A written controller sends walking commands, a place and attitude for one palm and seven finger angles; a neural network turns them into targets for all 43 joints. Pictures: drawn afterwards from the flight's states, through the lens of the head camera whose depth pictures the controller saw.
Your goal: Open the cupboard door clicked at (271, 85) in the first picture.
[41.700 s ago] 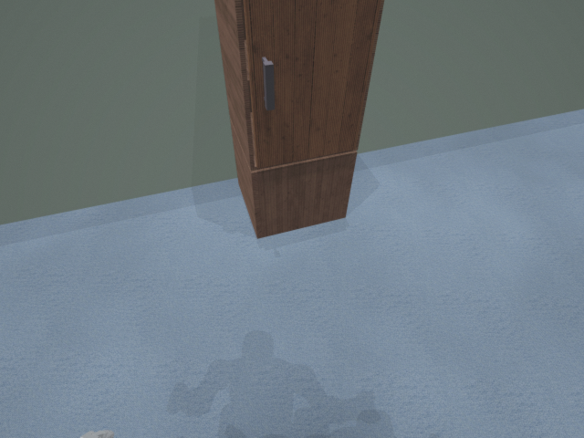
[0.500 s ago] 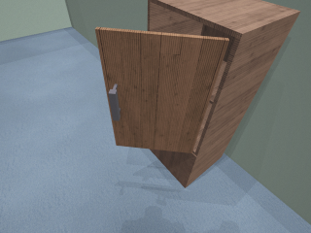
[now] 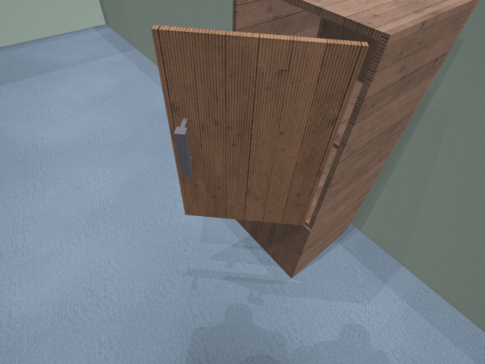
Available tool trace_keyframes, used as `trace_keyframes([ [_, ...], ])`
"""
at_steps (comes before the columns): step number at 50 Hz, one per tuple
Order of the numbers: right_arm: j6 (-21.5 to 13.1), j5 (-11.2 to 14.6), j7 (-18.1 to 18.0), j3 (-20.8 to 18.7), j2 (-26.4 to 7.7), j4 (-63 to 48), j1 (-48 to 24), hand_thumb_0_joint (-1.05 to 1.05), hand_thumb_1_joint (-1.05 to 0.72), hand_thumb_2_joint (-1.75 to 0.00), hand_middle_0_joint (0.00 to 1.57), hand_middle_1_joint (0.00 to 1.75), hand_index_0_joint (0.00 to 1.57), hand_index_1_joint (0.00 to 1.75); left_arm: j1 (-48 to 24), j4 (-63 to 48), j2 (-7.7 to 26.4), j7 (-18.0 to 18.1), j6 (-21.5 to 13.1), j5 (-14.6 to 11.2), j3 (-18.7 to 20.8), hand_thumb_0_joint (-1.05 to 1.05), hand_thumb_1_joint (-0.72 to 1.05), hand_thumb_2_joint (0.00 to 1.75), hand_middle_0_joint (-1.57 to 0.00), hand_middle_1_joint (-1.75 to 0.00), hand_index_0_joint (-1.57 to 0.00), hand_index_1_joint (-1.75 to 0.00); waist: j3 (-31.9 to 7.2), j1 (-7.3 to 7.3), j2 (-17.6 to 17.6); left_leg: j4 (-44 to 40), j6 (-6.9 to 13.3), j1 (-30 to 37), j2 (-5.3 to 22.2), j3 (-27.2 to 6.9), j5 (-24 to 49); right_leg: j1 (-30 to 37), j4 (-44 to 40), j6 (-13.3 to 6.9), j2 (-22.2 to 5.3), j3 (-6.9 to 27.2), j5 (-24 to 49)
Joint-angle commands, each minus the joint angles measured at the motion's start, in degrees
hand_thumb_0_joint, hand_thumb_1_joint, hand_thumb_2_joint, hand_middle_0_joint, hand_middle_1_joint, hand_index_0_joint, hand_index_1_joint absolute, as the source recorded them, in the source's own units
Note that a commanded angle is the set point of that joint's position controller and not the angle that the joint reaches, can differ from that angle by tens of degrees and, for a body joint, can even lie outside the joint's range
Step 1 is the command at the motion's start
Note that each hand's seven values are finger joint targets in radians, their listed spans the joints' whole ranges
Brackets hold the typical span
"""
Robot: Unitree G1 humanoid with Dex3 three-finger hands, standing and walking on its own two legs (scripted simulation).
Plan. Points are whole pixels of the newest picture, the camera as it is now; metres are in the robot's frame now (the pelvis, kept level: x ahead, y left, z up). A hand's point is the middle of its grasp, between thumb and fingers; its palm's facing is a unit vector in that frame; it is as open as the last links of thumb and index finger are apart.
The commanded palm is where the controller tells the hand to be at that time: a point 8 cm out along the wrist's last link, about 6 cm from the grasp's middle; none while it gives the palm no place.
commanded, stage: come to a stop and stand still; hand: left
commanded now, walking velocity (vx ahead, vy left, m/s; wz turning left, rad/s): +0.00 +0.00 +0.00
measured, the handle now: (185, 147) +0.58 +0.17 -0.01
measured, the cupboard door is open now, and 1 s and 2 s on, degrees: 46 46 46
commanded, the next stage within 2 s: look again from close up in 0.80 s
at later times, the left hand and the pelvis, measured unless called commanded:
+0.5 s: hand out of the picture +0.05 +0.16 -0.17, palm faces -0.01 -0.98 -0.20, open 7.3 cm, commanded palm none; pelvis +0.03 -0.01 +0.00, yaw -1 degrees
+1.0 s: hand out of the picture +0.05 +0.16 -0.17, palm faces +0.00 -0.98 -0.20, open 7.3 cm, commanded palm none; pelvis +0.05 -0.02 +0.01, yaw -1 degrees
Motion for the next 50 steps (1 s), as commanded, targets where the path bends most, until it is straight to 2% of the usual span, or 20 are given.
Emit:
trace_keyframes([
  [1,-1.8,-0.5,0.0,-0.5,-5.2,-5.1,2.2,0.00,-0.90,-0.90,0.20,0.30,0.20,0.30,0.9,-3.7,5.9,0.4,-1.6,-0.5,1.8,0.00,0.90,0.90,-0.20,-0.30,-0.20,-0.30,0.3,-1.29,7.7,-9.3,0.5,-0.4,5.5,-9.5,-14.0,-6.7,-1.9,-4.4,-0.8,2.6,-10.0],
  [2,-2.0,-0.2,-0.2,-0.5,-5.7,-5.4,1.3,0.00,-0.90,-0.90,0.20,0.30,0.20,0.30,2.1,-3.0,4.9,0.3,-1.5,-0.5,1.5,0.00,0.90,0.90,-0.20,-0.30,-0.20,-0.30,0.4,-0.37,5.9,-11.4,1.1,-2.0,6.4,-11.2,-16.4,-4.6,-1.6,-4.2,-0.3,2.1,-8.4],
  [4,-2.1,0.0,-0.2,-0.7,-5.9,-5.4,0.0,0.00,-0.90,-0.90,0.20,0.30,0.20,0.30,2.9,-2.3,4.1,0.2,-1.5,-0.4,1.2,0.00,0.90,0.90,-0.20,-0.30,-0.20,-0.30,2.3,0.59,1.8,-13.2,1.3,-4.3,6.3,-11.7,-18.2,-2.9,-2.3,-3.8,-0.5,2.9,-6.5],
  [5,-2.3,0.0,-0.3,-0.6,-5.5,-5.2,-0.2,0.00,-0.90,-0.90,0.20,0.30,0.20,0.30,2.5,-2.2,4.1,0.1,-1.6,-0.3,1.2,0.00,0.90,0.90,-0.20,-0.30,-0.20,-0.30,3.7,0.68,1.4,-12.7,1.3,-4.5,5.7,-10.7,-15.1,-2.8,-3.3,-3.9,-1.2,3.3,-4.6],
  [9,-2.4,0.2,-0.3,-0.4,-5.0,-3.5,1.0,0.00,-0.90,-0.90,0.20,0.30,0.20,0.30,0.8,-2.3,4.8,0.2,-1.8,-0.6,1.1,0.00,0.90,0.90,-0.20,-0.30,-0.20,-0.30,4.7,-0.24,-3.3,-11.1,0.5,-0.2,4.7,-8.2,-8.9,-5.4,-6.2,-3.7,-2.7,5.5,-4.6],
  [16,-3.4,0.2,-0.5,-0.1,-5.5,-1.5,0.5,0.00,-0.90,-0.90,0.20,0.30,0.20,0.30,-1.1,-2.6,6.4,0.3,-2.0,-0.7,1.5,0.00,0.90,0.90,-0.20,-0.30,-0.20,-0.30,1.8,0.16,-1.5,-10.0,0.3,3.8,4.9,-6.2,2.7,-1.4,-5.9,-3.2,-3.4,5.2,5.2],
  [21,-3.5,0.2,-0.8,0.0,-5.9,-0.8,-0.9,0.00,-0.90,-0.90,0.20,0.30,0.20,0.30,-2.3,-2.7,7.1,0.3,-1.9,-0.8,1.8,0.00,0.90,0.90,-0.20,-0.30,-0.20,-0.30,0.7,0.35,0.0,-9.3,0.1,5.6,5.1,-5.5,6.4,-0.1,-6.2,-3.0,-3.7,5.5,8.6],
  [25,-3.2,0.2,-0.8,0.1,-6.0,-0.3,-1.8,0.00,-0.90,-0.90,0.20,0.30,0.20,0.30,-3.4,-2.7,7.6,0.2,-1.6,-0.7,1.7,0.00,0.90,0.90,-0.20,-0.30,-0.20,-0.30,1.8,0.36,-1.0,-9.5,-0.1,5.6,5.3,-5.3,5.9,-0.1,-6.9,-3.0,-3.6,5.4,8.2],
  [27,-3.3,0.2,-0.8,0.0,-6.4,-0.2,-2.3,0.00,-0.90,-0.90,0.20,0.30,0.20,0.30,-3.7,-2.6,8.0,0.1,-1.6,-0.8,1.9,0.00,0.90,0.90,-0.20,-0.30,-0.20,-0.30,0.3,0.43,0.2,-9.1,-0.2,6.6,5.3,-5.1,7.6,0.6,-6.7,-3.0,-3.9,5.6,9.7],
  [34,-3.2,0.2,-1.0,0.0,-6.8,0.8,-3.2,0.00,-0.90,-0.90,0.20,0.30,0.20,0.30,-4.4,-2.1,8.5,0.1,-1.6,-0.9,1.8,0.00,0.90,0.90,-0.20,-0.30,-0.20,-0.30,-1.2,0.38,0.1,-8.7,-0.3,8.7,5.7,-5.0,10.2,1.7,-7.0,-2.8,-4.1,5.4,12.0],
  [35,-3.2,0.3,-1.1,0.0,-6.7,0.8,-3.5,0.00,-0.90,-0.90,0.20,0.30,0.20,0.30,-4.5,-2.1,8.5,0.2,-1.6,-0.8,1.9,0.00,0.90,0.90,-0.20,-0.30,-0.20,-0.30,-0.2,0.40,-0.6,-8.6,-0.2,8.5,5.7,-5.0,10.9,1.6,-7.2,-2.8,-3.9,5.4,13.1],
  [37,-3.2,0.3,-1.1,0.0,-7.1,1.0,-3.7,0.00,-0.90,-0.90,0.20,0.30,0.20,0.30,-4.6,-2.0,8.7,0.2,-1.6,-0.8,1.9,0.00,0.90,0.90,-0.20,-0.30,-0.20,-0.30,-1.0,0.36,-0.1,-8.7,-0.3,9.1,5.8,-4.9,11.2,1.9,-7.1,-2.8,-4.2,5.4,13.2],
  [40,-3.1,0.3,-1.1,0.0,-6.9,1.3,-3.9,0.00,-0.90,-0.90,0.20,0.30,0.20,0.30,-4.5,-1.6,8.5,0.2,-1.4,-0.8,1.9,0.00,0.90,0.90,-0.20,-0.30,-0.20,-0.30,-0.1,0.46,-0.5,-9.3,-0.2,9.2,6.0,-5.0,10.5,1.7,-7.6,-2.7,-3.9,5.3,11.8],
  [42,-3.1,0.2,-1.1,0.0,-7.2,1.4,-4.1,0.00,-0.90,-0.90,0.20,0.30,0.20,0.30,-4.5,-1.3,8.7,0.1,-1.3,-0.8,1.9,0.00,0.90,0.90,-0.20,-0.30,-0.20,-0.30,-0.2,0.48,0.6,-9.5,-0.2,9.3,6.0,-4.9,10.4,1.6,-7.6,-2.6,-4.0,5.2,11.3],
  [45,-3.0,0.3,-1.2,0.0,-7.0,1.6,-4.4,0.00,-0.90,-0.90,0.20,0.30,0.20,0.30,-4.3,-1.1,8.4,0.1,-1.3,-0.7,1.9,0.00,0.90,0.90,-0.20,-0.30,-0.20,-0.30,0.5,0.51,-1.2,-9.7,-0.1,9.4,6.1,-4.9,10.5,1.5,-8.1,-2.6,-3.9,5.2,11.9],
  [47,-3.1,0.3,-1.2,0.0,-7.4,1.6,-4.3,0.00,-0.90,-0.90,0.20,0.30,0.20,0.30,-4.4,-1.0,8.7,0.1,-1.3,-0.8,1.9,0.00,0.90,0.90,-0.20,-0.30,-0.20,-0.30,-0.7,0.45,0.0,-9.7,-0.2,10.0,6.1,-5.0,11.3,2.0,-7.8,-2.6,-4.0,5.4,12.0],
  [50,-3.1,0.3,-1.3,0.1,-7.2,1.9,-4.2,0.00,-0.90,-0.90,0.20,0.30,0.20,0.30,-4.4,-0.8,8.6,0.1,-1.3,-0.7,1.9,0.00,0.90,0.90,-0.20,-0.30,-0.20,-0.30,-0.1,0.51,-1.1,-9.7,-0.1,10.0,6.1,-5.0,12.2,2.4,-8.0,-2.6,-4.0,5.1,13.0],
])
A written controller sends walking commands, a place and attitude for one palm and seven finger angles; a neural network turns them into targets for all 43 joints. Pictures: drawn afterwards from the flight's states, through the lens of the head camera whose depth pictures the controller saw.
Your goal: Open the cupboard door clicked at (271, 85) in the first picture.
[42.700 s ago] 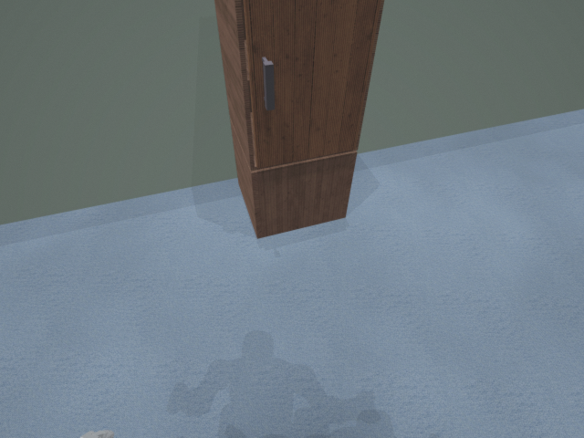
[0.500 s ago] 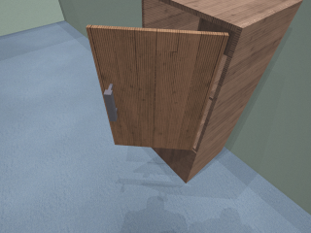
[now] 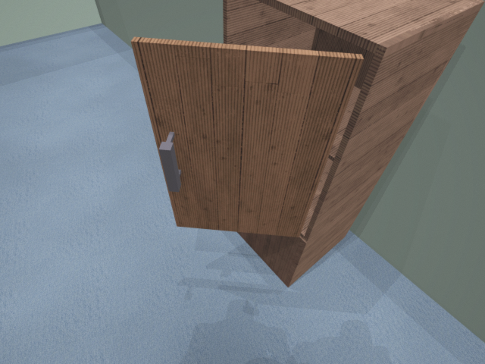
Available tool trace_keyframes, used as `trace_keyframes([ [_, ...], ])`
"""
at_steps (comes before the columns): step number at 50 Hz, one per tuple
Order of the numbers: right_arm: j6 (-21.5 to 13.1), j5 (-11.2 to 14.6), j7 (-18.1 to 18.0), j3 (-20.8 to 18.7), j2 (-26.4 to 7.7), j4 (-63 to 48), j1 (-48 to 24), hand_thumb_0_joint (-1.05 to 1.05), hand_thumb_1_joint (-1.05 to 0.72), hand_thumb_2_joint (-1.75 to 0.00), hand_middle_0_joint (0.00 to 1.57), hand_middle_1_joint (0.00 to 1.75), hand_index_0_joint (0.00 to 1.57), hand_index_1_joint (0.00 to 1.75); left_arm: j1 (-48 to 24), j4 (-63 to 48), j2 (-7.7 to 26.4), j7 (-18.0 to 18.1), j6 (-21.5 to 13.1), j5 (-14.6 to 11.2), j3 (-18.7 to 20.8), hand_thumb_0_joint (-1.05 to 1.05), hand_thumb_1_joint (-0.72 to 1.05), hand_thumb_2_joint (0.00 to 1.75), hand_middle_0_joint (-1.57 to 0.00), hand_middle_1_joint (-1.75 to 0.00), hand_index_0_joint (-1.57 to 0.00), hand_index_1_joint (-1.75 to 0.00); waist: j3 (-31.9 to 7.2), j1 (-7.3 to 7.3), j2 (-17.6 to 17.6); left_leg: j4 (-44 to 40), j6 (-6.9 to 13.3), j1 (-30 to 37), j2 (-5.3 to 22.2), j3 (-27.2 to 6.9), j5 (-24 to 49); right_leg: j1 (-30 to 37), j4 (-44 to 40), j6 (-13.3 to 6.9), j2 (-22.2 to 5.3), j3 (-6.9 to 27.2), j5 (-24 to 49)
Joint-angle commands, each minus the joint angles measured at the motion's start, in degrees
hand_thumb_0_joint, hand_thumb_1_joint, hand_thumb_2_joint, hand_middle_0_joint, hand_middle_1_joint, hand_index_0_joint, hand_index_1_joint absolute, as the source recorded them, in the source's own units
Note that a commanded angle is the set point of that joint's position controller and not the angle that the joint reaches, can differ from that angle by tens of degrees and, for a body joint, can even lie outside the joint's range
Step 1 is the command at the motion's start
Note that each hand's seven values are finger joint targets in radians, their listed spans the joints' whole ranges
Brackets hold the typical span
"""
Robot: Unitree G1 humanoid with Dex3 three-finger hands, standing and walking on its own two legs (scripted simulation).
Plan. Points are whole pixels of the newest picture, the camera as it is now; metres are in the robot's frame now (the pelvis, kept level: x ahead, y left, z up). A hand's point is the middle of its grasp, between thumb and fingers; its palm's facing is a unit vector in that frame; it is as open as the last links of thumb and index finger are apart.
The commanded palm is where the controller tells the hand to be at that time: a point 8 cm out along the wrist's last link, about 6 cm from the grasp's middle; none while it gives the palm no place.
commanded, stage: look again from close up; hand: left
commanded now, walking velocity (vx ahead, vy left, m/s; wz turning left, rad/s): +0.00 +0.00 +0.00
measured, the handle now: (173, 162) +0.53 +0.20 -0.02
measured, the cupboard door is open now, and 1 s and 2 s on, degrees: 46 46 46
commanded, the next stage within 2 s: raise the hand with hooked fingers in 0.44 s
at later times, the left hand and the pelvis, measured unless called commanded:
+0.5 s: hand out of the picture +0.01 +0.17 -0.18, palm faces +0.02 -0.98 -0.19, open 7.3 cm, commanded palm none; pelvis +0.01 +0.00 +0.00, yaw +0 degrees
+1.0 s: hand out of the picture +0.13 +0.18 -0.07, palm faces +0.06 -1.00 -0.01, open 8.8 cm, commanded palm +0.13 +0.24 -0.05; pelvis -0.05 -0.04 -0.10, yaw +2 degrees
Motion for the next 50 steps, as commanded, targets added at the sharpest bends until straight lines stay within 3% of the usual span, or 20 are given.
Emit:
trace_keyframes([
  [1,-0.9,-0.1,-0.3,-1.1,-6.9,-1.8,2.2,0.00,-0.90,-0.90,0.20,0.30,0.20,0.30,3.3,-1.6,6.0,0.6,-0.5,-0.2,1.3,0.00,0.90,0.90,-0.20,-0.30,-0.20,-0.30,-0.5,-0.24,1.6,-4.1,0.9,3.0,6.5,-5.8,13.6,-3.5,-3.9,-2.3,-4.4,3.6,13.6],
  [26,-0.8,-0.1,-0.5,-1.0,-6.2,-0.6,2.9,0.00,-0.90,-0.90,0.20,0.30,0.20,0.30,3.6,-1.1,5.9,0.6,-0.6,-0.3,1.4,0.00,0.90,0.90,-0.20,-0.30,-0.20,-0.30,0.0,-0.06,1.4,-4.4,0.6,3.0,6.3,-6.0,14.3,-2.5,-4.9,-2.5,-4.7,3.3,14.5],
  [27,-1.0,0.3,-0.1,-1.1,-7.0,-4.9,0.5,0.00,-0.90,-0.90,0.20,0.30,0.20,0.30,7.0,0.0,4.8,2.8,-1.5,0.5,0.8,0.00,0.90,0.90,-0.20,-0.30,-0.20,-0.30,3.0,0.36,2.8,7.4,-0.9,-0.3,6.6,-4.6,21.2,-6.0,-4.9,-1.6,-6.6,6.3,29.7],
  [28,-8.7,3.0,-2.3,-2.8,-15.8,-23.6,3.9,0.00,-0.90,-0.90,0.20,0.30,0.20,0.30,-34.0,-88.0,19.6,2.1,-13.0,-11.4,10.1,0.00,0.88,0.89,-0.20,-0.32,-0.20,-0.32,-25.4,-6.05,11.3,0.4,-0.1,16.8,0.8,-5.0,25.9,-1.9,1.6,-2.6,-0.8,-1.0,29.4],
  [29,-14.0,2.5,-4.2,-1.2,-11.0,-21.6,-0.5,0.00,-0.90,-0.90,0.20,0.30,0.20,0.30,-8.7,-74.5,15.4,4.0,-10.7,-7.3,9.2,0.00,0.85,0.88,-0.20,-0.33,-0.20,-0.33,-26.8,0.10,18.3,-0.6,0.3,22.4,4.5,-5.3,34.7,-5.7,6.4,-3.2,1.5,-1.9,16.3],
  [30,-15.2,3.3,-3.7,-2.2,-8.3,-21.0,-0.1,0.00,-0.90,-0.90,0.20,0.30,0.20,0.30,7.2,-63.5,3.2,5.3,-3.3,-8.4,2.5,0.00,0.83,0.87,-0.21,-0.34,-0.21,-0.34,-17.8,-1.78,15.2,-0.8,-1.4,13.8,3.8,-5.9,31.9,-10.4,8.2,-2.1,1.7,-4.3,5.9],
  [31,-15.0,3.5,-3.5,-2.8,-9.2,-20.2,1.3,0.00,-0.90,-0.90,0.20,0.30,0.20,0.30,5.4,-61.8,-1.9,3.9,-3.4,-10.5,1.3,0.00,0.81,0.86,-0.21,-0.36,-0.21,-0.36,-9.2,-3.18,6.9,0.8,-1.0,8.0,3.8,-6.2,26.3,-13.4,6.4,-1.7,1.6,-4.6,5.9],
  [32,-15.1,2.8,-3.1,-4.0,-11.2,-23.3,-0.5,0.00,-0.90,-0.90,0.20,0.30,0.20,0.30,0.3,-62.5,2.1,2.7,-6.3,-10.7,5.0,0.00,0.78,0.85,-0.21,-0.37,-0.21,-0.37,-2.9,-4.14,2.5,3.8,-0.6,1.5,2.7,-6.7,16.8,-16.9,4.6,-1.5,1.8,-5.2,6.4],
  [33,-14.9,1.7,-3.0,-4.8,-12.6,-24.4,-0.2,0.00,-0.90,-0.90,0.20,0.30,0.20,0.30,1.0,-59.4,5.2,1.1,-9.9,-10.8,9.4,0.00,0.76,0.84,-0.21,-0.39,-0.21,-0.39,-3.0,-4.69,-2.7,7.0,-0.6,-3.8,1.5,-6.3,10.6,-20.0,5.1,-1.5,2.0,-5.7,6.7],
  [34,-14.6,0.9,-2.8,-4.9,-12.1,-25.9,-0.7,0.00,-0.90,-0.90,0.20,0.30,0.20,0.30,6.1,-53.9,3.2,-1.4,-13.9,-11.2,10.2,0.00,0.74,0.83,-0.21,-0.40,-0.21,-0.40,-2.6,-3.38,-7.2,10.2,-0.9,-9.1,1.0,-6.3,8.3,-23.6,8.3,-1.5,2.4,-6.5,5.7],
  [35,-14.6,1.0,-1.9,-5.4,-11.7,-27.8,-1.8,0.00,-0.90,-0.90,0.20,0.30,0.20,0.30,13.0,-49.6,1.8,-4.5,-17.9,-11.6,10.8,0.00,0.71,0.82,-0.21,-0.42,-0.21,-0.42,-3.8,-0.41,-5.5,12.8,-1.5,-12.2,0.4,-5.3,8.1,-24.2,11.7,-2.0,2.5,-6.3,6.0],
  [36,-14.7,0.5,-1.1,-5.4,-11.1,-29.3,-3.2,0.00,-0.90,-0.90,0.20,0.30,0.20,0.30,16.4,-47.1,-0.5,-8.0,-22.2,-12.7,9.7,0.00,0.69,0.81,-0.22,-0.43,-0.22,-0.43,-6.4,0.84,-8.2,16.2,-1.9,-16.1,0.3,-4.8,7.2,-27.0,16.1,-2.1,2.7,-6.2,6.5],
  [37,-14.6,0.5,-0.4,-5.9,-11.0,-30.9,-4.7,0.00,-0.90,-0.90,0.20,0.30,0.20,0.30,18.9,-46.1,-0.7,-11.8,-26.5,-13.7,10.7,0.00,0.67,0.80,-0.22,-0.45,-0.22,-0.45,-8.2,2.22,-9.8,19.3,-2.1,-20.4,0.2,-4.3,5.9,-28.9,19.7,-2.2,2.7,-5.5,6.6],
  [39,-15.0,0.9,1.0,-6.6,-11.4,-34.2,-6.5,0.00,-0.90,-0.90,0.20,0.30,0.20,0.30,17.7,-47.3,2.2,-19.5,-34.8,-15.0,12.4,0.00,0.62,0.78,-0.22,-0.48,-0.22,-0.48,-12.7,2.85,-5.2,25.3,-2.3,-26.2,-0.4,-3.7,4.1,-31.5,25.5,-2.7,2.1,-3.2,7.2],
  [40,-15.0,1.5,1.7,-6.7,-11.6,-35.6,-6.2,0.00,-0.90,-0.90,0.20,0.30,0.20,0.30,16.3,-46.3,5.7,-23.7,-37.1,-15.6,14.8,0.00,0.60,0.77,-0.22,-0.50,-0.22,-0.50,-13.1,3.02,-2.0,27.5,-2.3,-28.1,-0.5,-4.0,3.6,-32.0,27.3,-3.1,1.5,-1.3,7.7],
  [41,-14.9,1.8,1.6,-6.9,-12.2,-37.9,-6.7,0.00,-0.90,-0.90,0.20,0.30,0.20,0.30,14.0,-48.8,8.5,-26.1,-37.5,-17.2,17.4,0.00,0.57,0.76,-0.22,-0.51,-0.22,-0.51,-16.8,3.13,-1.0,29.4,-1.8,-29.3,-0.8,-3.1,2.4,-31.8,28.0,-2.9,1.2,0.3,6.2],
  [42,-14.7,2.4,1.1,-6.7,-12.0,-39.8,-7.6,0.00,-0.90,-0.90,0.20,0.30,0.20,0.30,11.5,-50.8,9.2,-27.7,-36.7,-18.7,18.3,0.00,0.55,0.75,-0.22,-0.53,-0.22,-0.53,-18.0,3.05,-2.1,30.1,-1.5,-31.0,-1.1,-2.4,-2.5,-33.1,26.6,-2.5,1.1,1.9,-1.6],
  [45,-14.1,2.9,-1.0,-6.1,-12.3,-43.4,-6.3,0.00,-0.90,-0.90,0.20,0.30,0.20,0.30,0.8,-61.7,13.2,-27.4,-32.7,-23.0,21.6,0.00,0.48,0.72,-0.23,-0.57,-0.23,-0.57,-18.9,1.54,1.9,32.9,-0.7,-33.6,-0.7,-3.1,-8.0,-35.9,24.9,-1.8,1.4,5.6,-13.3],
  [47,-14.1,2.8,-2.1,-5.7,-11.1,-43.3,-3.8,0.00,-0.90,-0.90,0.20,0.30,0.20,0.30,-2.6,-70.0,12.9,-25.3,-32.9,-22.5,20.7,0.00,0.43,0.70,-0.23,-0.60,-0.23,-0.60,-22.2,-0.02,4.6,34.7,0.1,-31.4,0.3,-3.6,-6.0,-35.2,24.4,-1.4,1.3,6.9,-10.7],
  [50,-14.7,2.2,-3.5,-4.6,-11.2,-41.1,-1.5,0.00,-0.90,-0.90,0.20,0.30,0.20,0.30,-9.5,-76.6,13.5,-24.1,-33.9,-20.8,17.3,0.00,0.36,0.67,-0.24,-0.64,-0.24,-0.64,-21.4,-3.37,5.9,36.8,0.6,-31.3,1.4,-5.1,-4.3,-38.0,26.2,-1.5,2.3,6.2,-6.3],
])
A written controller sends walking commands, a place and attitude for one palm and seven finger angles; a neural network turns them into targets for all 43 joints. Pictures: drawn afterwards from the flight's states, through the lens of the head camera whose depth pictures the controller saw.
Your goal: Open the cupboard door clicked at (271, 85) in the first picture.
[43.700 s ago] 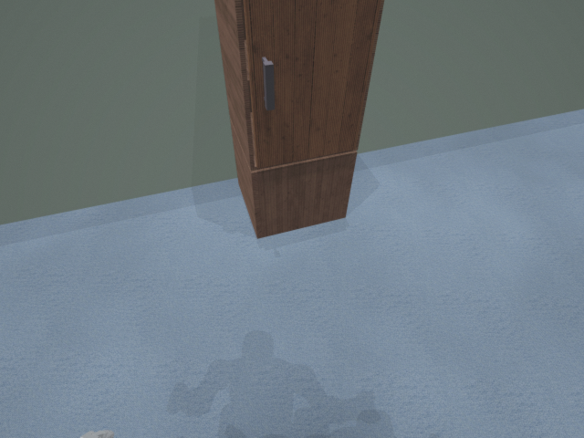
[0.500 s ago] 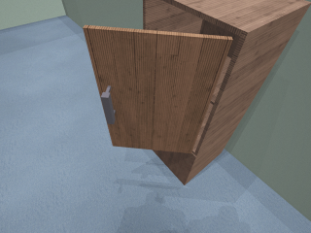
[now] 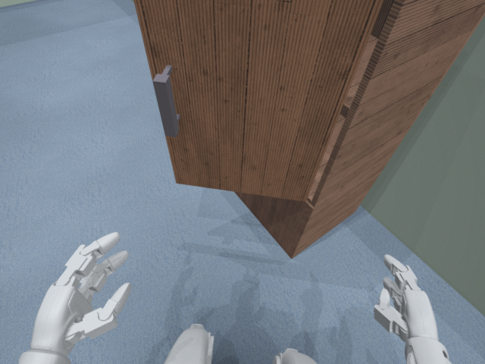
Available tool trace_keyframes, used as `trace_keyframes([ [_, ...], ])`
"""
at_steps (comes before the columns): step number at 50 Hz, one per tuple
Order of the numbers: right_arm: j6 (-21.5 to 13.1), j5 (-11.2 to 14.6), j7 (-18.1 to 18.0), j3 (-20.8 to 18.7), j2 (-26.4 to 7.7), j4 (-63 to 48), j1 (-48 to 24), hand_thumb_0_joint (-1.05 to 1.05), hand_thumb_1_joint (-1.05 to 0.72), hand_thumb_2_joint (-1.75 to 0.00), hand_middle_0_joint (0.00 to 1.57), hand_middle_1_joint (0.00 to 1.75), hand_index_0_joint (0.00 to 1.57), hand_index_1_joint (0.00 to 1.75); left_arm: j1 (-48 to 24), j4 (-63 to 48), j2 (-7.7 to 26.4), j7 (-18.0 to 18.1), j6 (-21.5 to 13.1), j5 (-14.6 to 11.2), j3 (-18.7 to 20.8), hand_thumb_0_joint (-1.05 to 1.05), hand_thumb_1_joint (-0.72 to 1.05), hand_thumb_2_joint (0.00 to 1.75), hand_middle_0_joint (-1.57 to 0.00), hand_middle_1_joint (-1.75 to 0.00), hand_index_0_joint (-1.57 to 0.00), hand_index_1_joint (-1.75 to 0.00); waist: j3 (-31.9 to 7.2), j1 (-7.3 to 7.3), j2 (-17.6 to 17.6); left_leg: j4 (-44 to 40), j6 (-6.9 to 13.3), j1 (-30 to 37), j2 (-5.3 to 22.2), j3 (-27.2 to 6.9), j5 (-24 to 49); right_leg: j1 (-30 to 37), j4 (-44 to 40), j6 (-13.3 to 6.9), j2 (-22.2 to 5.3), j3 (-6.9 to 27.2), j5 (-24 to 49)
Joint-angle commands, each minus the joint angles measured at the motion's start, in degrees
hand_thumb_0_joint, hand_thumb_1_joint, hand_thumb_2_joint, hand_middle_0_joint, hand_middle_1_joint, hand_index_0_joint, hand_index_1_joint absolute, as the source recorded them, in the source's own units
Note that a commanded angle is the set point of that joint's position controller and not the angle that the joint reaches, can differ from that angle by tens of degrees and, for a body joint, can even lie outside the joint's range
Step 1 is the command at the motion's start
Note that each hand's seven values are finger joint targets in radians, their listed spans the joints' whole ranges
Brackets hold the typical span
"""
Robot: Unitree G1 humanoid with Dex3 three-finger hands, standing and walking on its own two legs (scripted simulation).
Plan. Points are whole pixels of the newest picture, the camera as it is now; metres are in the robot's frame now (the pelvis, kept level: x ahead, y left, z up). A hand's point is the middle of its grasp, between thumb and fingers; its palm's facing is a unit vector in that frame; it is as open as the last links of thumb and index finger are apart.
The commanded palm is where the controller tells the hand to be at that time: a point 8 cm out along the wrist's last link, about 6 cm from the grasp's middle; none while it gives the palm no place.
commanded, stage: raise the hand with hooked fingers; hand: left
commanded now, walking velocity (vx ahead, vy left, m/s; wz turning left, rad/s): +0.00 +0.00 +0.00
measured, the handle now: (170, 101) +0.59 +0.22 +0.08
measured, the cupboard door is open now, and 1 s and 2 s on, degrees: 46 46 46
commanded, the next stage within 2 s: move the hooked fingers beside the handle in 1.64 s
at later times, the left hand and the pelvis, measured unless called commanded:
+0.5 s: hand (84, 261) +0.24 +0.26 +0.06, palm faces -0.05 -1.00 -0.05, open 11.8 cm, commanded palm +0.22 +0.31 +0.07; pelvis +0.00 +0.03 +0.01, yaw -1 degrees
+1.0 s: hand (54, 226) +0.27 +0.31 +0.09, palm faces -0.03 -1.00 -0.05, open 13.9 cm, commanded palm +0.26 +0.35 +0.09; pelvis +0.00 +0.04 +0.03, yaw +0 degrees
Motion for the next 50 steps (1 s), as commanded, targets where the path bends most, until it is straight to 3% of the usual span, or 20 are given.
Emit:
trace_keyframes([
  [1,-3.0,-0.5,-2.0,-0.3,-5.1,-5.1,2.6,0.00,-0.90,-0.90,0.20,0.30,0.20,0.30,-15.5,-23.6,11.8,1.0,-5.4,-1.0,3.2,0.00,0.34,0.66,-0.24,-0.66,-0.24,-0.66,-10.6,-4.61,7.0,-4.2,3.4,9.2,-1.4,-0.2,8.9,0.8,-16.1,1.9,0.9,10.2,10.0],
  [3,-3.5,-0.2,-2.5,0.1,-5.3,-3.8,2.7,0.00,-0.90,-0.90,0.20,0.30,0.20,0.30,-14.2,-19.7,11.3,-0.3,-3.7,-1.0,2.6,0.00,0.29,0.64,-0.24,-0.69,-0.24,-0.69,-9.0,-5.16,6.7,-4.3,3.5,8.4,-1.3,-0.6,8.3,-0.1,-16.5,2.0,1.1,9.6,9.4],
  [4,-3.6,-0.1,-2.7,0.2,-5.6,-3.4,2.7,0.00,-0.90,-0.90,0.20,0.30,0.20,0.30,-13.8,-17.4,12.6,-1.0,-2.3,-1.2,4.1,0.00,0.27,0.63,-0.25,-0.70,-0.25,-0.70,-9.1,-4.88,5.3,-4.6,3.4,7.5,-1.3,-0.7,8.2,0.9,-17.0,2.2,1.0,9.6,8.9],
  [5,-3.4,0.1,-2.8,0.4,-5.7,-3.2,2.5,0.00,-0.90,-0.90,0.20,0.30,0.20,0.30,-12.7,-13.5,13.2,-2.1,-0.3,-2.0,5.2,0.00,0.25,0.62,-0.25,-0.72,-0.25,-0.72,-7.8,-4.28,4.7,-4.7,3.4,6.7,-1.4,-1.0,8.3,1.4,-17.5,2.1,1.2,10.1,8.8],
  [7,-3.4,0.4,-2.8,0.5,-5.7,-3.7,2.2,0.00,-0.90,-0.90,0.20,0.30,0.20,0.30,-11.3,-13.1,14.5,-3.3,2.7,-2.9,7.3,0.00,0.20,0.60,-0.25,-0.75,-0.25,-0.75,-11.4,-2.77,4.9,-6.2,3.4,8.0,-1.6,-0.8,9.6,4.8,-18.2,2.5,0.6,10.0,10.0],
  [10,-3.0,0.4,-2.7,0.6,-5.3,-4.3,1.6,0.00,-0.90,-0.90,0.20,0.30,0.20,0.30,-9.1,-10.2,15.9,-3.1,6.3,-4.5,10.9,0.00,0.13,0.57,-0.25,-0.80,-0.25,-0.80,-12.0,-0.96,2.9,-7.9,3.2,8.1,-1.8,-1.2,10.8,7.8,-18.7,2.7,0.5,9.4,10.8],
  [12,-3.0,0.2,-2.4,0.6,-5.1,-4.4,2.1,0.00,-0.90,-0.90,0.20,0.30,0.20,0.30,-9.4,-11.5,15.7,-2.4,6.1,-4.7,11.5,0.00,0.08,0.55,-0.26,-0.82,-0.26,-0.82,-13.2,-0.85,1.9,-9.0,3.1,8.9,-1.8,-1.1,11.4,8.4,-18.7,3.0,0.2,8.5,11.7],
  [15,-3.4,0.0,-1.9,0.6,-5.2,-4.2,2.3,0.00,-0.90,-0.90,0.20,0.30,0.20,0.30,-9.9,-10.0,15.2,-1.4,4.7,-4.7,11.4,0.00,0.01,0.52,-0.26,-0.87,-0.26,-0.87,-10.4,-0.84,1.6,-10.1,3.0,9.3,-1.8,-1.4,11.0,6.3,-18.3,2.4,1.0,7.2,10.7],
  [17,-3.7,0.0,-1.6,0.4,-5.6,-4.0,3.3,0.00,-0.90,-0.90,0.20,0.30,0.20,0.30,-10.3,-10.4,14.4,-1.3,3.5,-4.2,10.3,0.00,-0.03,0.50,-0.27,-0.90,-0.27,-0.90,-11.0,-1.41,2.7,-10.9,3.1,10.9,-1.9,-1.3,10.8,5.1,-17.9,2.3,1.0,6.3,10.4],
  [20,-3.8,0.2,-1.6,0.1,-6.5,-3.8,4.5,0.00,-0.90,-0.90,0.20,0.30,0.20,0.30,-11.4,-8.4,15.3,-1.9,2.8,-4.1,10.7,0.00,-0.10,0.47,-0.27,-0.94,-0.27,-0.94,-9.9,-1.87,1.0,-11.6,3.2,11.2,-1.8,-1.4,9.6,3.5,-17.8,2.0,1.6,5.2,8.6],
  [23,-4.1,0.3,-1.6,0.3,-7.2,-4.2,5.3,0.00,-0.90,-0.90,0.20,0.30,0.20,0.30,-14.3,-10.8,15.9,-2.2,2.3,-4.0,10.2,0.00,-0.17,0.44,-0.28,-0.99,-0.28,-0.99,-11.3,-1.97,4.8,-13.6,3.2,14.2,-1.9,-1.8,8.8,3.1,-17.4,1.6,1.8,3.8,8.6],
  [27,-4.0,0.3,-1.6,0.4,-7.6,-4.5,6.0,0.00,-0.90,-0.90,0.20,0.30,0.20,0.30,-15.7,-12.4,17.4,-1.6,2.8,-3.7,11.1,0.00,-0.27,0.40,-0.28,-1.05,-0.28,-1.05,-12.3,-1.87,6.7,-15.4,2.9,17.9,-1.6,-2.5,9.8,3.1,-16.7,1.2,2.2,2.1,10.9],
  [33,-3.3,0.4,-1.4,1.0,-8.2,-5.4,6.2,0.00,-0.90,-0.90,0.20,0.30,0.20,0.30,-18.5,-12.3,17.9,-1.1,5.1,-2.8,10.4,0.00,-0.41,0.34,-0.29,-1.14,-0.29,-1.14,-10.5,-2.33,10.1,-18.5,2.1,21.6,-1.2,-4.2,8.3,2.3,-17.2,0.9,2.5,0.7,11.2],
  [35,-3.0,0.2,-1.3,1.2,-8.3,-5.7,6.8,0.00,-0.90,-0.90,0.20,0.30,0.20,0.30,-18.7,-11.1,19.0,-1.4,6.2,-2.9,11.6,0.00,-0.45,0.32,-0.30,-1.17,-0.30,-1.17,-10.9,-2.15,8.6,-18.5,2.0,22.4,-1.1,-4.6,11.4,3.5,-17.2,0.6,2.9,0.4,13.4],
  [36,-2.8,0.2,-1.3,1.3,-8.4,-5.9,6.8,0.00,-0.90,-0.90,0.20,0.30,0.20,0.30,-18.8,-10.6,18.7,-1.7,6.7,-2.8,11.3,0.00,-0.48,0.31,-0.30,-1.18,-0.30,-1.18,-11.3,-2.07,9.6,-18.6,1.9,23.0,-1.1,-4.3,12.0,3.4,-17.5,0.8,2.8,0.5,13.6],
  [40,-2.2,0.2,-1.5,1.7,-8.6,-6.2,7.0,0.00,-0.90,-0.90,0.20,0.30,0.20,0.30,-23.0,-7.6,19.7,-2.8,8.0,-3.3,12.0,0.00,-0.50,0.30,-0.30,-1.20,-0.30,-1.20,-8.8,-2.73,7.0,-19.2,1.9,21.9,-1.3,-4.5,9.9,3.6,-18.4,0.8,3.2,0.3,13.1],
  [42,-2.0,0.3,-1.6,1.7,-8.7,-6.1,6.9,0.00,-0.90,-0.90,0.20,0.30,0.20,0.30,-24.6,-7.2,20.3,-3.6,8.1,-3.3,12.4,0.00,-0.50,0.30,-0.30,-1.20,-0.30,-1.20,-10.5,-2.74,7.8,-18.9,2.0,22.9,-1.4,-4.0,11.2,4.1,-18.9,0.9,3.0,0.5,13.7],
  [48,-1.6,0.3,-1.9,2.1,-8.9,-5.9,7.1,0.00,-0.90,-0.90,0.20,0.30,0.20,0.30,-29.3,-3.7,22.7,-5.9,9.0,-3.5,13.7,0.00,-0.50,0.30,-0.30,-1.20,-0.30,-1.20,-10.7,-2.70,8.0,-19.3,2.0,23.6,-1.4,-3.9,11.7,4.9,-19.7,0.7,3.1,0.8,13.9],
  [50,-1.6,0.1,-2.0,2.2,-9.0,-5.9,7.1,0.00,-0.90,-0.90,0.20,0.30,0.20,0.30,-31.4,-3.2,25.0,-6.4,9.2,-3.6,15.3,0.00,-0.50,0.30,-0.30,-1.20,-0.30,-1.20,-11.0,-2.22,9.2,-19.3,2.0,23.7,-1.6,-3.9,12.2,5.7,-19.6,0.3,3.2,0.9,14.1],
])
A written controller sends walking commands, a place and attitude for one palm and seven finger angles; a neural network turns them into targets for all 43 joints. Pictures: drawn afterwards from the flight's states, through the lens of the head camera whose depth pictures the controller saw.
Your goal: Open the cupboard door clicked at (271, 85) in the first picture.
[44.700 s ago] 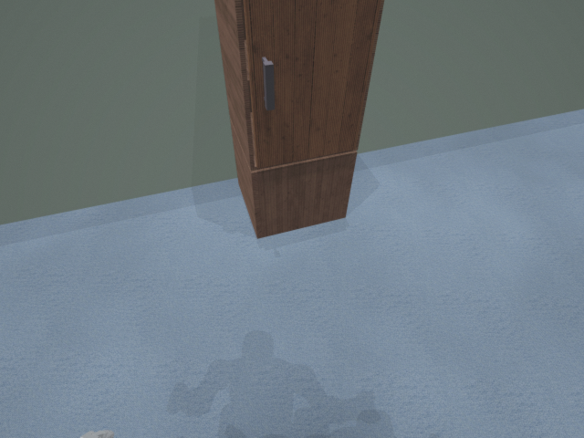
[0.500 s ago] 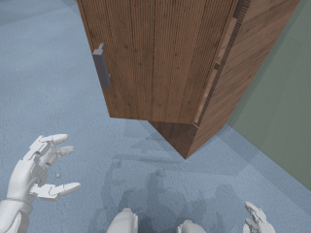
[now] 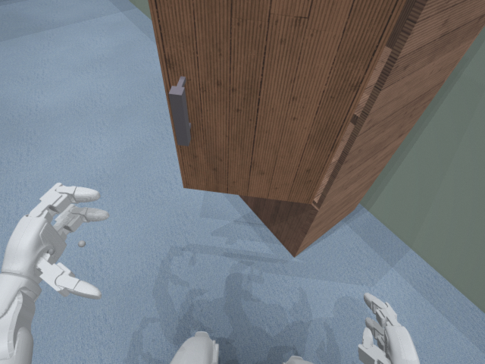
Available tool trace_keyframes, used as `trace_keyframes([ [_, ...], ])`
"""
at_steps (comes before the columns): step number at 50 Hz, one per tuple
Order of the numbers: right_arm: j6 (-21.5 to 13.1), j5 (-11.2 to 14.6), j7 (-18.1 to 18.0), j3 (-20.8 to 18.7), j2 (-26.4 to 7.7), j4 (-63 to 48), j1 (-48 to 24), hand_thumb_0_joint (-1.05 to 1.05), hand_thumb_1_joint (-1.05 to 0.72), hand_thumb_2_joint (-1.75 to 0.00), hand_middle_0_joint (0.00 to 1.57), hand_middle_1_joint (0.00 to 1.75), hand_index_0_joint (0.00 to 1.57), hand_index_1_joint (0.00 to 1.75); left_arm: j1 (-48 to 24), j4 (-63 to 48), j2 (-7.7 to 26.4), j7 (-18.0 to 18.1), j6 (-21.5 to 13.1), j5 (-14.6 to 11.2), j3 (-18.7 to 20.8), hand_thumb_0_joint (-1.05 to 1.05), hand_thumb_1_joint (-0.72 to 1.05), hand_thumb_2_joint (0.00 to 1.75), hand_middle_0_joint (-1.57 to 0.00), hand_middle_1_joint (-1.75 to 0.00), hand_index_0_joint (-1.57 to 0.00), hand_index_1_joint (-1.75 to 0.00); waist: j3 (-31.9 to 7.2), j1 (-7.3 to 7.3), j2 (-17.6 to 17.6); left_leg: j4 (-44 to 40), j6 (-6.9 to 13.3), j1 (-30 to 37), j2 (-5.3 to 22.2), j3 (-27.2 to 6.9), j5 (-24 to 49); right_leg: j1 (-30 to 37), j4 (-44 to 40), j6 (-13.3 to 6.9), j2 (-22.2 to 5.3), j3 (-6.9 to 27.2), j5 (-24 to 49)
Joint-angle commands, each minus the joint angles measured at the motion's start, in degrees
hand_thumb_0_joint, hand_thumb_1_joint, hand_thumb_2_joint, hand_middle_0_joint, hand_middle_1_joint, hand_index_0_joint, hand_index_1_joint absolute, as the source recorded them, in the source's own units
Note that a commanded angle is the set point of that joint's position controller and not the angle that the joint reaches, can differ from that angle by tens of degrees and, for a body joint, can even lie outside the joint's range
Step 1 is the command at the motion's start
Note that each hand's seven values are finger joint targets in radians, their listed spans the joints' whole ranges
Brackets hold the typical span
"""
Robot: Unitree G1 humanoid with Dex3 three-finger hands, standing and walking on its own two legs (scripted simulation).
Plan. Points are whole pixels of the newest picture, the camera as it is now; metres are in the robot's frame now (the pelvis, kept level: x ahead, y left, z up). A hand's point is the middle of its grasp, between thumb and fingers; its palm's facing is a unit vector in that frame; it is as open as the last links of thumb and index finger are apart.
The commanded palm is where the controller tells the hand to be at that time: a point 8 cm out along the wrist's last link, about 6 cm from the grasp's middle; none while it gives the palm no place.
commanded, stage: raise the hand with hooked fingers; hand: left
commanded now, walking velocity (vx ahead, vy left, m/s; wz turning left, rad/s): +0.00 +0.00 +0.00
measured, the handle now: (183, 111) +0.58 +0.17 +0.05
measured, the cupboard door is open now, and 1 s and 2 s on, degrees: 46 46 46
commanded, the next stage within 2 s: move the hooked fingers beside the handle in 0.64 s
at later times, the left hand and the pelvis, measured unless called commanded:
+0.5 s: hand (94, 226) +0.29 +0.25 +0.06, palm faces -0.04 -1.00 -0.04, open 14.0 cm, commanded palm +0.27 +0.30 +0.07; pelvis +0.01 -0.02 +0.00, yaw -1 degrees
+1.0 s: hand (105, 210) +0.32 +0.24 +0.06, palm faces -0.04 -1.00 -0.04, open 14.0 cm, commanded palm +0.31 +0.29 +0.07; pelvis +0.00 -0.03 +0.00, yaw +0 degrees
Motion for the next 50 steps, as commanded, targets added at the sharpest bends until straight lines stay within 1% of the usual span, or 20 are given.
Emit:
trace_keyframes([
  [1,-2.7,0.2,-1.1,-4.6,-10.0,-7.1,0.2,0.00,-0.90,-0.90,0.20,0.30,0.20,0.30,-12.8,-11.1,14.7,-1.3,-3.2,-1.9,6.6,0.00,-0.50,0.30,-0.30,-1.20,-0.30,-1.20,-14.8,-0.88,7.7,-11.3,-1.4,19.4,-0.5,-4.2,10.1,-2.0,-7.4,-2.9,3.5,0.6,8.7],
  [4,-2.5,0.3,-1.2,-4.6,-10.1,-6.7,0.7,0.00,-0.90,-0.90,0.20,0.30,0.20,0.30,-12.9,-8.2,15.3,-1.9,-2.7,-2.4,7.6,0.00,-0.50,0.30,-0.30,-1.20,-0.30,-1.20,-14.1,-0.89,6.0,-11.6,-1.2,18.9,-0.6,-4.0,10.1,-1.7,-8.3,-2.6,3.4,0.7,8.9],
  [7,-2.4,0.3,-1.3,-4.6,-10.3,-6.5,1.2,0.00,-0.90,-0.90,0.20,0.30,0.20,0.30,-14.8,-6.6,17.3,-2.7,-2.6,-2.9,9.2,0.00,-0.50,0.30,-0.30,-1.20,-0.30,-1.20,-14.9,-0.58,6.5,-11.5,-1.1,19.2,-0.8,-3.6,11.7,-0.5,-8.4,-2.7,3.4,1.0,10.3],
  [9,-2.4,0.4,-1.2,-4.8,-10.3,-6.7,1.5,0.00,-0.90,-0.90,0.20,0.30,0.20,0.30,-12.7,-4.5,15.0,-3.3,-2.2,-3.1,7.5,0.00,-0.50,0.30,-0.30,-1.20,-0.30,-1.20,-14.2,-0.65,4.5,-11.3,-1.0,18.3,-0.8,-3.3,12.4,-0.4,-8.6,-2.5,3.4,0.9,11.2],
  [11,-2.3,0.4,-0.9,-4.9,-10.4,-6.8,1.8,0.00,-0.90,-0.90,0.20,0.30,0.20,0.30,-12.0,-3.6,14.7,-3.9,-2.1,-3.4,7.3,0.00,-0.50,0.30,-0.30,-1.20,-0.30,-1.20,-14.0,-0.64,3.5,-10.7,-0.8,17.3,-1.0,-2.7,13.2,0.5,-8.6,-2.5,3.5,1.3,12.6],
  [13,-2.1,0.5,-0.6,-5.2,-10.4,-6.9,1.8,0.00,-0.90,-0.90,0.20,0.30,0.20,0.30,-12.6,-4.2,14.7,-3.9,-2.1,-3.1,7.0,0.00,-0.50,0.30,-0.30,-1.20,-0.30,-1.20,-14.0,-0.82,4.5,-10.6,-0.7,17.3,-1.1,-2.5,12.8,-0.1,-8.7,-2.4,3.3,1.4,12.4],
  [16,-2.1,0.3,-0.4,-5.3,-10.4,-7.1,2.2,0.00,-0.90,-0.90,0.20,0.30,0.20,0.30,-12.7,-5.5,16.9,-3.4,-3.2,-3.4,9.2,0.00,-0.50,0.30,-0.30,-1.20,-0.30,-1.20,-15.7,-0.26,4.0,-9.9,-0.6,16.8,-1.2,-2.1,14.2,1.5,-8.3,-2.4,3.4,1.9,13.9],
  [18,-2.0,0.2,-0.3,-5.3,-10.1,-7.1,2.0,0.00,-0.90,-0.90,0.20,0.30,0.20,0.30,-12.9,-6.8,16.8,-2.8,-4.1,-3.4,9.3,0.00,-0.50,0.30,-0.30,-1.20,-0.30,-1.20,-15.8,-0.30,5.8,-10.0,-0.6,17.3,-1.2,-2.0,14.3,1.1,-8.1,-2.4,3.3,1.9,13.8],
  [20,-1.9,0.2,-0.4,-5.2,-10.2,-7.0,2.1,0.00,-0.90,-0.90,0.20,0.30,0.20,0.30,-13.1,-6.2,17.4,-2.4,-4.5,-3.5,9.7,0.00,-0.50,0.30,-0.30,-1.20,-0.30,-1.20,-14.7,-0.49,4.2,-9.6,-0.4,15.8,-1.2,-1.9,13.3,1.6,-8.3,-2.5,3.5,2.4,13.1],
  [22,-1.7,0.4,-0.5,-5.1,-10.0,-6.9,2.0,0.00,-0.90,-0.90,0.20,0.30,0.20,0.30,-12.7,-5.5,16.4,-2.5,-4.5,-3.3,9.2,0.00,-0.50,0.30,-0.30,-1.20,-0.30,-1.20,-15.0,-0.73,4.7,-9.6,-0.4,15.8,-1.2,-1.5,12.7,1.6,-8.5,-2.1,3.2,2.7,13.0],
  [24,-1.7,0.5,-0.6,-5.1,-9.9,-6.9,1.7,0.00,-0.90,-0.90,0.20,0.30,0.20,0.30,-13.9,-7.2,16.4,-2.4,-4.8,-3.2,8.6,0.00,-0.50,0.30,-0.30,-1.20,-0.30,-1.20,-15.4,-0.82,6.7,-9.9,-0.4,16.8,-1.2,-1.6,12.2,1.0,-8.6,-2.1,3.0,2.7,12.4],
  [30,-1.5,0.4,-0.9,-4.9,-9.9,-6.8,1.8,0.00,-0.90,-0.90,0.20,0.30,0.20,0.30,-13.7,-5.4,16.5,-2.8,-4.3,-3.5,8.8,0.00,-0.50,0.30,-0.30,-1.20,-0.30,-1.20,-14.9,-0.96,4.0,-9.1,-0.2,15.6,-1.2,-1.4,13.1,2.1,-8.7,-2.1,3.3,3.1,14.1],
  [32,-1.4,0.5,-0.8,-4.8,-9.7,-6.8,1.6,0.00,-0.90,-0.90,0.20,0.30,0.20,0.30,-13.6,-4.7,16.3,-2.9,-4.2,-3.3,8.6,0.00,-0.50,0.30,-0.30,-1.20,-0.30,-1.20,-14.7,-0.93,4.9,-9.2,-0.3,15.5,-1.3,-1.2,12.8,1.8,-8.7,-1.9,3.0,3.2,14.2],
  [35,-1.4,0.5,-1.0,-4.8,-9.8,-6.9,1.5,0.00,-0.90,-0.90,0.20,0.30,0.20,0.30,-14.2,-4.0,15.5,-3.1,-4.1,-3.5,7.8,0.00,-0.50,0.30,-0.30,-1.20,-0.30,-1.20,-13.3,-1.17,3.4,-9.0,-0.2,14.6,-1.3,-1.2,12.0,1.6,-9.0,-2.0,3.2,3.4,13.2],
  [37,-1.4,0.6,-1.0,-4.8,-9.8,-6.8,1.4,0.00,-0.90,-0.90,0.20,0.30,0.20,0.30,-14.4,-4.3,15.8,-3.3,-4.4,-3.4,8.0,0.00,-0.50,0.30,-0.30,-1.20,-0.30,-1.20,-14.3,-1.01,3.7,-9.0,-0.2,15.0,-1.3,-1.2,12.6,2.0,-8.9,-1.8,2.9,3.5,14.2],
  [38,-1.4,0.6,-1.0,-4.8,-9.7,-6.6,1.4,0.00,-0.90,-0.90,0.20,0.30,0.20,0.30,-16.0,-4.3,15.0,-3.2,-4.5,-3.4,7.0,0.00,-0.50,0.30,-0.30,-1.20,-0.30,-1.20,-14.5,-1.54,3.6,-8.8,-0.1,15.2,-1.3,-1.1,12.4,1.5,-8.9,-1.7,2.9,3.7,14.3],
  [40,-1.2,0.3,-1.3,-4.7,-10.1,-5.7,1.9,0.00,-0.90,-0.90,0.20,0.30,0.20,0.30,-19.8,-2.6,17.5,-2.8,-4.7,-2.9,8.4,0.00,-0.50,0.30,-0.30,-1.20,-0.30,-1.20,-13.7,-1.94,3.1,-8.0,-0.1,13.8,-1.2,-1.2,11.6,1.0,-8.6,-1.9,3.0,4.0,13.1],
  [42,-0.9,0.4,-1.6,-4.5,-10.1,-5.0,2.0,0.00,-0.90,-0.90,0.20,0.30,0.20,0.30,-23.8,0.3,17.3,-3.0,-4.9,-2.4,7.9,0.00,-0.50,0.30,-0.30,-1.20,-0.30,-1.20,-13.5,-2.51,3.2,-7.9,-0.2,13.2,-1.1,-1.2,9.9,0.0,-8.6,-1.7,2.8,4.3,11.3],
  [48,-0.3,0.6,-1.9,-4.5,-10.2,-4.1,2.7,0.00,-0.90,-0.90,0.20,0.30,0.20,0.30,-31.2,4.2,18.5,-3.6,-5.0,-0.6,6.3,0.00,-0.50,0.30,-0.30,-1.20,-0.30,-1.20,-15.7,-2.84,5.4,-7.7,-0.1,14.2,-1.0,-1.4,9.7,-1.1,-8.1,-2.0,2.7,4.3,10.7],
  [50,0.0,0.4,-1.9,-4.5,-10.3,-3.9,3.1,0.00,-0.90,-0.90,0.20,0.30,0.20,0.30,-32.9,6.3,19.6,-3.4,-4.8,-0.7,7.2,0.00,-0.50,0.30,-0.30,-1.20,-0.30,-1.20,-16.2,-2.43,4.2,-7.4,0.0,13.4,-0.9,-1.6,9.7,-0.5,-7.8,-2.1,2.9,4.5,10.5],
])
